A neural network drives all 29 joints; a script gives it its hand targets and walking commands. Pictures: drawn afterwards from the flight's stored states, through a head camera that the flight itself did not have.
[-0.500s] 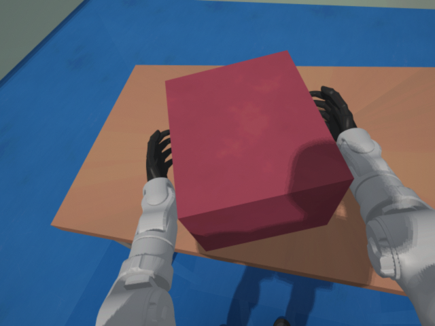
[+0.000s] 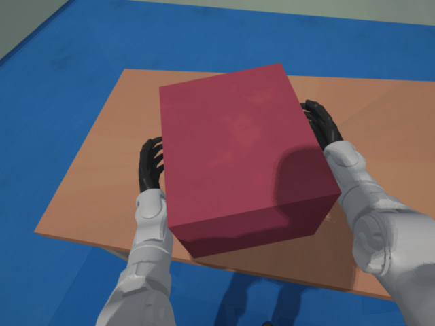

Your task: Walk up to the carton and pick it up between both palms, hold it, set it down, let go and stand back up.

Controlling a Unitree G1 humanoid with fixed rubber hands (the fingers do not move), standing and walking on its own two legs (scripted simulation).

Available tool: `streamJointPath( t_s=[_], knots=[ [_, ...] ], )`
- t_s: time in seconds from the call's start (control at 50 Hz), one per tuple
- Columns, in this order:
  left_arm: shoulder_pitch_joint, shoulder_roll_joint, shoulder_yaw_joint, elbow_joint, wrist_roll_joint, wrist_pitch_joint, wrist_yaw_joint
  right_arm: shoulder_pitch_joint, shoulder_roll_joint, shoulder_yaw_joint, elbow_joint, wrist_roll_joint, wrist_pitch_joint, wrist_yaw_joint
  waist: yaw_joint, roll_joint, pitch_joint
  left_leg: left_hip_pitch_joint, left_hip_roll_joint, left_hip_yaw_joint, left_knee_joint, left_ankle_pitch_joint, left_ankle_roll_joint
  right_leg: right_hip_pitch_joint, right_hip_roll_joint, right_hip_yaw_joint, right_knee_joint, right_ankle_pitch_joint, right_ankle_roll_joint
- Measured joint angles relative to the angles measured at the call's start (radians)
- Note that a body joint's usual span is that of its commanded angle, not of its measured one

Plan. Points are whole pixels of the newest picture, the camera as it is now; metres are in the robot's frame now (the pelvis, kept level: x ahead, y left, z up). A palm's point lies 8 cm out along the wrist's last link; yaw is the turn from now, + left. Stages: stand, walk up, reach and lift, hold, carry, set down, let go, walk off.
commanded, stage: reach and lift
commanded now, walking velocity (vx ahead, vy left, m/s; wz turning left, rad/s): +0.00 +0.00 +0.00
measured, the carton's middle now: (237, 161) +0.43 +0.05 +0.00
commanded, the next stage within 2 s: none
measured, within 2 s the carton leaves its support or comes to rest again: leaves its support in 1.82 s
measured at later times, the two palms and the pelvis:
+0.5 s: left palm (151, 183) +0.36 +0.21 +0.02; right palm (327, 138) +0.47 -0.12 +0.04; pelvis +0.01 +0.00 +0.00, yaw +0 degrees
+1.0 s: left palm (153, 183) +0.36 +0.21 +0.02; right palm (330, 144) +0.46 -0.12 +0.04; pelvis +0.00 +0.01 +0.00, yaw +0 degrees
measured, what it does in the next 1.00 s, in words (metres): stands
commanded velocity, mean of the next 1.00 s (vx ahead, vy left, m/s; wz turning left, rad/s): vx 0.00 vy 0.00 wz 0.00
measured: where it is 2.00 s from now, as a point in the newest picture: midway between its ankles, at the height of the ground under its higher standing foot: outside the picture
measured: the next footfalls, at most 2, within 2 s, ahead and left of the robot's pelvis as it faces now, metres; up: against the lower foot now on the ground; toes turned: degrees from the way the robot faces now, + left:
none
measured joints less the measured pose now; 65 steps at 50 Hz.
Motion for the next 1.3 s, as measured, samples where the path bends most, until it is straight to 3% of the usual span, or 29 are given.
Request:
streamJointPath(
  t_s=[0.6,0.76,1.0,1.18,1.3],
  knots=[
    [0.024,-0.003,0.006,0.028,-0.015,-0.065,0.002,-0.001,0.002,0.021,0.051,-0.007,-0.059,-0.012,-0.014,0.008,0.025,0.052,-0.001,0.003,-0.014,-0.009,0.006,0.051,0.0,0.004,-0.012,-0.009,0.008],
    [0.019,0.003,-0.004,0.041,-0.031,-0.075,0.004,-0.002,-0.002,0.051,0.064,-0.022,-0.096,-0.044,-0.017,0.009,0.009,0.026,-0.002,-0.003,-0.007,-0.007,0.003,0.03,-0.001,-0.002,-0.01,-0.006,0.006],
    [0.01,-0.011,0.02,0.045,-0.009,-0.13,-0.005,0.017,-0.005,0.06,0.082,-0.074,-0.25,-0.134,-0.03,0.012,-0.028,-0.043,-0.013,0.003,-0.005,0.013,0.009,-0.038,-0.013,0.003,-0.014,0.021,0.015],
    [-0.019,-0.024,0.035,0.029,0.019,-0.142,-0.009,0.005,-0.02,0.011,0.106,-0.101,-0.311,-0.145,-0.028,-0.015,-0.034,-0.085,-0.02,0.027,0.008,0.028,0.017,-0.086,-0.019,0.026,-0.007,0.047,0.016],
    [-0.051,-0.013,0.024,0.052,0.007,-0.102,-0.016,-0.003,-0.027,-0.016,0.132,-0.097,-0.298,-0.139,-0.031,-0.037,-0.034,-0.109,-0.022,0.04,0.022,0.033,0.021,-0.116,-0.022,0.038,0.012,0.052,0.017]
  ],
)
